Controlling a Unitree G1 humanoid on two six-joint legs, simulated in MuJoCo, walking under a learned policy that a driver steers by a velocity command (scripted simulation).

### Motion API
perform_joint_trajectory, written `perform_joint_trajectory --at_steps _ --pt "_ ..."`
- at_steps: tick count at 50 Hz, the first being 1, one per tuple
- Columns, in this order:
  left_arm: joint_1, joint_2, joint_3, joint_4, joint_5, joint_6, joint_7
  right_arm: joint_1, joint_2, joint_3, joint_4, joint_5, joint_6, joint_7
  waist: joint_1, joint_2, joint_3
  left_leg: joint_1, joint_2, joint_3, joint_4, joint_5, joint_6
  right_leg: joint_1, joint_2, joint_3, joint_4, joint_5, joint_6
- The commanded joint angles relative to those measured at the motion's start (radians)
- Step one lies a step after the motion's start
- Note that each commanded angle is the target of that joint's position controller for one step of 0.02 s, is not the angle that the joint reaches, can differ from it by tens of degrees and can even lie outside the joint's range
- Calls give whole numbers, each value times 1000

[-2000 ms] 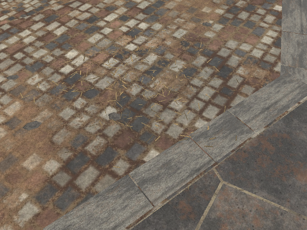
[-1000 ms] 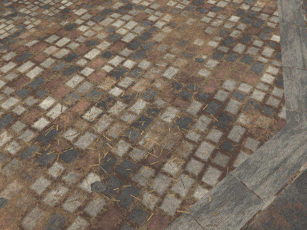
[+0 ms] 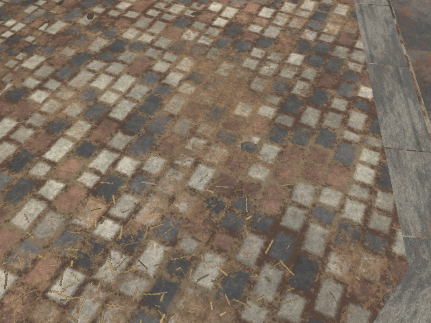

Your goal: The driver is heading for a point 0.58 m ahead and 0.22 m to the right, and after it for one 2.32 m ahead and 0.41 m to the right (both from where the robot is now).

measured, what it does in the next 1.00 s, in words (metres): walks ahead, turning right: right foot, then left foot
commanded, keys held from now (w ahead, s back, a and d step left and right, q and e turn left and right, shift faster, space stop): w+e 0.82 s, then w+q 0.18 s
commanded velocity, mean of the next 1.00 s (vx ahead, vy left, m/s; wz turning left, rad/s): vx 0.50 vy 0.00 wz -0.51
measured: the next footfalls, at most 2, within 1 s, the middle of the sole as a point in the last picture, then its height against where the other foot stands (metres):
right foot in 0.40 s outside the picture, level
left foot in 0.90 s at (254, 266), level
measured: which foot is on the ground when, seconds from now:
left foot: down 0.00-0.40, up 0.42-0.88, down 0.90-1.00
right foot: up 0.00-0.38, down 0.40-0.92, up 0.94-1.00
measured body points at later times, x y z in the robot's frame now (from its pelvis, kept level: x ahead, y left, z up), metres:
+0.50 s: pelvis +0.24 -0.09 -0.01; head +0.28 -0.11 +0.43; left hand +0.47 +0.13 -0.11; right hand +0.24 -0.38 -0.14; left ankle +0.14 +0.10 -0.63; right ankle +0.29 -0.17 -0.74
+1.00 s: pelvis +0.52 -0.14 -0.01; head +0.54 -0.15 +0.44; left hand +0.71 +0.07 -0.13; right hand +0.54 -0.46 -0.10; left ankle +0.63 -0.09 -0.74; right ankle +0.33 -0.18 -0.66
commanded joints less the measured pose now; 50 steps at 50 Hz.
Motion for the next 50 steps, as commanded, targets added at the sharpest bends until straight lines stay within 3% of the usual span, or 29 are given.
perform_joint_trajectory --at_steps 1,4,9,12,15,17,18,19,20,21,22,23,24,25,26,28,31,35,39,41,43,44,45,46,47,48,49,50 --pt "36 23 19 -71 -1 16 -3 26 -90 -23 -17 -5 -12 -5 0 152 -34 159 271 -231 -287 53 147 -170 -106 48 7 86 -3" --pt "-29 24 23 -112 8 34 -3 46 -127 -37 3 -7 -16 -16 3 106 0 164 282 -138 -315 147 164 -243 -113 60 -71 182 9" --pt "-171 17 15 -165 13 25 -31 77 -165 -47 13 -4 -1 -31 -35 90 33 218 264 9 -323 192 139 -249 -98 6 -328 380 15" --pt "-278 10 5 -212 14 25 -52 123 -188 -54 23 6 14 -35 -75 81 66 287 284 56 -311 186 131 -255 -87 -49 -436 378 5" --pt "-331 22 5 -255 11 29 -68 150 -209 -62 34 22 34 -33 -81 94 83 379 311 87 -258 247 110 -252 -68 -89 -500 281 -22" --pt "-304 49 18 -269 12 33 -74 131 -234 -70 28 30 45 -34 -44 123 47 407 314 122 -150 519 90 -154 -16 -143 -521 182 -57" --pt "-240 73 32 -261 12 35 -74 119 -248 -74 23 34 53 -36 -2 140 0 408 307 140 -40 696 78 -53 28 -176 -529 141 -79" --pt "-97 111 58 -224 9 35 -71 96 -251 -73 17 39 62 -37 83 125 -73 367 273 173 155 791 54 139 84 -204 -597 185 -112" --pt "85 191 98 -172 8 40 -53 105 -227 -63 6 27 60 -40 158 63 -169 169 232 179 431 627 8 449 78 -118 -629 221 -156" --pt "103 322 121 -165 0 39 -38 162 -83 -20 -53 -18 39 -30 70 -221 -209 -291 66 150 806 -240 -57 759 -192 397 -702 136 -303" --pt "121 286 99 -206 15 19 -45 116 -109 -13 -80 16 -10 -17 89 -169 -383 -441 -23 -119 977 -446 -54 862 -312 797 -886 19 -406" --pt "102 209 76 -196 25 3 -52 5 -166 -29 -110 55 -35 -9 116 -81 -274 -545 26 -163 985 -356 -26 822 -286 670 -906 104 -343" --pt "53 171 65 -200 20 -5 -51 -8 -157 -23 -112 51 -46 -10 82 -39 -195 -529 70 -161 908 -269 -3 696 -243 523 -889 182 -303" --pt "-31 137 54 -217 18 -6 -51 0 -159 -28 -95 26 -45 -18 35 23 -139 -453 108 -164 819 -208 -4 546 -200 417 -890 270 -268" --pt "-84 106 41 -235 25 -8 -47 21 -174 -39 -88 15 -32 -20 -3 12 -115 -372 132 -171 753 -174 -8 437 -171 350 -909 350 -251" --pt "-99 112 40 -245 27 -12 -40 33 -160 -43 -95 6 -4 -16 -30 14 -96 -304 130 -162 672 -140 -29 336 -147 312 -947 414 -254" --pt "-49 152 49 -233 19 -15 -18 -50 -124 -33 -129 -10 14 -21 -17 19 -50 -325 102 -142 499 -15 -71 272 -115 244 -972 454 -248" --pt "7 152 50 -218 15 -7 -4 -190 -97 -19 -171 0 8 -11 36 -33 -13 -274 43 -138 208 218 -76 237 -61 203 -963 325 -191" --pt "60 152 51 -194 8 0 -3 -268 -115 -19 -213 13 -5 4 67 -51 2 -227 12 -151 90 240 -61 278 -86 267 -908 268 -172" --pt "66 149 51 -191 7 7 3 -266 -137 -26 -222 14 -15 12 59 -61 -2 -204 3 -161 46 180 -47 330 -103 322 -852 265 -163" --pt "59 139 48 -184 16 14 7 -200 -149 -30 -202 13 -25 19 36 -98 -19 -150 8 -132 34 129 -19 385 -130 326 -804 340 -151" --pt "50 130 43 -185 18 16 6 -133 -161 -38 -182 8 -29 17 3 -106 -40 -65 -8 -101 0 119 8 395 -108 306 -746 454 -135" --pt "43 101 31 -191 24 16 2 -30 -191 -51 -157 -4 -32 13 -42 -90 -115 94 19 -119 7 128 51 376 -56 259 -602 561 -106" --pt "47 68 14 -210 41 14 3 132 -238 -60 -139 -14 -30 11 -101 22 -260 348 168 -307 33 145 126 244 10 179 -317 405 -68" --pt "217 13 0 -206 9 0 -2 233 -318 -85 -86 -11 -17 21 -34 389 -343 658 363 -787 -76 -50 318 -144 160 86 21 -131 19" --pt "185 97 6 -194 4 -10 -2 221 -224 -62 -90 30 -14 29 -59 293 -276 650 366 -919 -161 -304 309 -297 99 132 122 -206 15" --pt "38 146 17 -218 5 -17 -6 154 -166 -45 -111 35 -7 27 -80 185 -132 522 321 -771 -171 -301 261 -342 49 111 129 -110 9" --pt "-50 137 13 -239 21 -25 -4 103 -159 -37 -129 19 4 25 -70 88 -73 396 274 -663 -183 -201 235 -311 17 74 88 -41 6"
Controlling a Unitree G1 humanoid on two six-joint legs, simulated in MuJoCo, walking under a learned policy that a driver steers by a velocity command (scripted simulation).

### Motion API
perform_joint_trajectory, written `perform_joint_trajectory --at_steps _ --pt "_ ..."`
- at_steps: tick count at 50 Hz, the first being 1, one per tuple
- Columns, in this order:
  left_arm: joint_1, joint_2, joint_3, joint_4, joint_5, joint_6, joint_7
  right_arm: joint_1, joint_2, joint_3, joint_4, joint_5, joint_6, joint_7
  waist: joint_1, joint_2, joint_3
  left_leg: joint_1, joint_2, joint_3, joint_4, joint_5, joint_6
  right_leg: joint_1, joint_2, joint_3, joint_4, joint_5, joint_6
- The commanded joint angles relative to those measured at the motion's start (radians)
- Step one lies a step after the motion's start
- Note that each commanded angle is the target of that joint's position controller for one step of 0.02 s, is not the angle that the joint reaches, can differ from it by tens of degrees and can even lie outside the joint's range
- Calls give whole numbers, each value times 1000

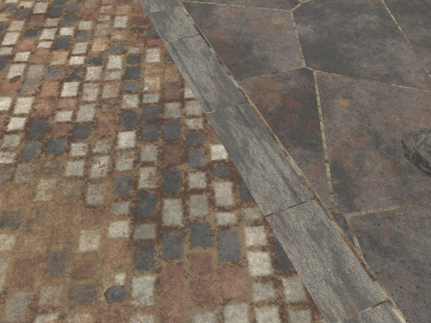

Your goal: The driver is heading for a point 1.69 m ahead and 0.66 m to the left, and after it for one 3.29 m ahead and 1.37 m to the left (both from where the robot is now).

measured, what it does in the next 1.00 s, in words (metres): walks ahead, turning left: right foot, then left foot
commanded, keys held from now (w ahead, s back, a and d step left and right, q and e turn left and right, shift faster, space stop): w+q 0.98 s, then q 0.02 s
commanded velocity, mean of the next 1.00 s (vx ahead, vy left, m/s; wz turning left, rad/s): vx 0.50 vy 0.00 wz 0.46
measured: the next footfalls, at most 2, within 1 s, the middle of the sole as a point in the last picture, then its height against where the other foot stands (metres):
right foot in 0.38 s outside the picture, level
left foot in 0.86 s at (152, 309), level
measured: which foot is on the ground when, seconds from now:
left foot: down 0.00-0.38, up 0.40-0.84, down 0.86-1.00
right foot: up 0.00-0.36, down 0.38-0.86, up 0.88-1.00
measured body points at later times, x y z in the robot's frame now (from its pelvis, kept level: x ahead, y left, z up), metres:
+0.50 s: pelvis +0.25 -0.02 +0.01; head +0.27 -0.03 +0.46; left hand +0.36 +0.27 -0.07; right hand +0.38 -0.29 -0.11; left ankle +0.15 +0.09 -0.65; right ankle +0.31 -0.13 -0.73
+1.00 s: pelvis +0.47 +0.12 +0.00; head +0.51 +0.15 +0.45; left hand +0.41 +0.42 -0.11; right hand +0.75 -0.02 -0.09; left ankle +0.49 +0.21 -0.73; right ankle +0.47 -0.07 -0.63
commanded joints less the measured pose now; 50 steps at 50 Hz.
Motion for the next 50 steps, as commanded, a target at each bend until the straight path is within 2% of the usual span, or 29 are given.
perform_joint_trajectory --at_steps 1,2,4,6,9,14,17,18,19,20,21,22,23,25,27,30,33,36,39,41,42,43,44,45,46,47,48,49,50 --pt "-109 125 24 -121 26 -45 1 108 -113 -25 -35 0 15 -1 -66 48 -12 382 310 -505 -267 -81 211 -462 -117 -14 97 108 6" --pt "-106 112 25 -128 34 -49 0 104 -104 -18 -38 -7 15 -5 -41 70 -20 334 276 -454 -278 12 200 -403 -138 -16 34 137 9" --pt "-97 78 18 -135 36 -50 -2 125 -103 -17 -32 0 18 -12 -25 114 -40 297 240 -389 -293 120 206 -348 -137 -43 -81 132 29" --pt "-149 52 7 -155 35 -48 -1 150 -138 -28 -26 9 23 -26 -32 118 -35 250 232 -344 -307 172 215 -321 -124 -71 -218 164 54" --pt "-252 33 -6 -174 26 -53 -9 182 -168 -39 -22 17 36 -41 -63 113 -18 177 202 -293 -312 148 184 -233 -94 -80 -417 354 73" --pt "-361 66 4 -205 7 -68 -25 265 -161 -37 -11 25 61 -50 -92 126 -7 190 208 -354 -246 52 151 -120 -48 -60 -589 440 76" --pt "-276 103 26 -186 6 -78 -21 247 -147 -36 -25 24 70 -54 -24 141 -31 177 184 -394 -144 21 107 61 -56 -65 -683 403 36" --pt "-180 134 40 -170 15 -80 -12 229 -116 -26 -39 18 67 -54 28 130 -84 120 142 -360 -27 32 74 214 -116 -29 -685 382 2" --pt "-14 199 57 -152 28 -77 -1 219 -49 -4 -66 0 60 -52 94 -2 -213 -14 71 -254 270 -121 30 450 -303 144 -681 334 -65" --pt "47 270 74 -118 34 -57 -8 337 -12 11 -104 26 47 -52 38 -317 -293 -310 -11 -133 530 -449 -7 644 -505 549 -762 154 -218" --pt "27 183 59 -118 23 -55 -14 321 -112 -11 -80 41 49 -56 51 -213 -204 -426 69 -144 674 -412 -20 579 -497 600 -799 -21 -220" --pt "-7 123 41 -122 18 -54 -13 236 -152 -23 -86 32 56 -54 66 -123 -96 -445 98 -139 716 -319 -24 479 -446 448 -809 26 -182" --pt "-60 98 29 -124 24 -53 -16 207 -138 -25 -87 23 64 -53 41 -66 -50 -408 124 -122 709 -247 -33 381 -395 328 -832 140 -156" --pt "-119 69 19 -111 32 -52 -19 176 -109 -27 -106 18 75 -42 1 -88 12 -355 167 -113 656 -172 -42 246 -335 172 -882 289 -138" --pt "-125 81 26 -97 29 -60 -21 160 -73 -20 -124 20 85 -34 -11 -92 17 -332 178 -90 627 -122 -54 196 -320 78 -922 388 -145" --pt "-113 119 39 -67 27 -66 -16 103 -59 -13 -155 13 89 -26 -9 -53 22 -354 187 -87 516 -20 -72 200 -329 -24 -944 509 -160" --pt "-107 147 45 -45 24 -59 -11 26 -48 -3 -175 14 83 -8 14 -40 31 -309 178 -52 339 135 -62 207 -307 -135 -944 548 -135" --pt "-65 178 51 -18 12 -49 -7 -72 -46 2 -212 14 79 9 47 -30 55 -274 161 -6 213 182 -39 241 -319 -196 -937 545 -114" --pt "-36 207 60 5 -3 -33 -7 -126 -65 -3 -250 17 82 22 48 -37 71 -263 140 30 144 93 0 328 -350 -234 -888 637 -90" --pt "-36 238 68 7 -9 -20 -2 -88 -97 -20 -258 11 88 24 8 -68 25 -150 78 90 124 -14 41 362 -349 -278 -760 957 -67" --pt "-39 250 71 7 -12 -11 3 6 -129 -39 -240 9 92 21 -51 -73 -34 -15 33 119 98 -32 69 351 -334 -305 -615 1103 -52" --pt "-36 233 62 3 -11 -7 8 176 -183 -72 -195 13 97 9 -138 -48 -122 240 -7 117 48 25 107 249 -298 -335 -398 1099 -20" --pt "-5 167 36 -20 26 -14 8 319 -275 -101 -168 18 108 -15 -176 111 -221 555 169 -153 45 69 176 -32 -246 -340 -61 646 27" --pt "70 60 -3 -79 43 -44 -7 265 -353 -97 -194 18 94 -11 -55 303 -347 801 389 -747 -109 -162 362 -412 -44 -174 233 -150 70" --pt "-61 165 16 -86 4 -73 -20 297 -259 -75 -204 15 82 -5 -148 162 -368 795 393 -785 -202 -244 333 -510 -80 -23 299 -108 54" --pt "-128 182 20 -113 -21 -85 -24 262 -218 -61 -191 10 71 -3 -138 136 -217 680 363 -640 -213 -174 292 -566 -115 -41 260 -10 36" --pt "-134 168 15 -105 -3 -90 -16 202 -195 -53 -196 12 66 -5 -92 49 -137 527 318 -527 -213 -70 261 -517 -156 -45 179 73 33" --pt "-128 171 21 -97 21 -87 -8 140 -170 -45 -207 5 66 -7 -49 42 -90 396 282 -444 -222 44 242 -445 -181 -45 100 120 42" --pt "-112 177 26 -94 28 -74 -7 95 -156 -38 -226 -10 66 -11 -13 64 -67 303 259 -395 -239 195 237 -377 -194 -42 74 144 51"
